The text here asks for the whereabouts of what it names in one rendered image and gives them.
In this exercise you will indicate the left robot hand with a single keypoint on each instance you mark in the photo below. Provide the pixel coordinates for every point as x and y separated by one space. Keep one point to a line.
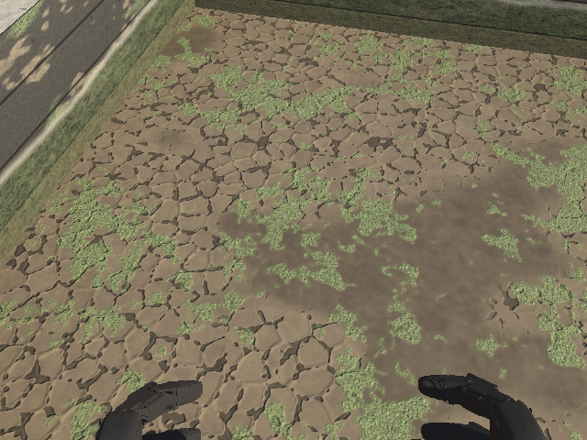
145 405

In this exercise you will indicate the right robot hand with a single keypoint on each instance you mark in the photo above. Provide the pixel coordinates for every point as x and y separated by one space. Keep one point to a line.
509 419

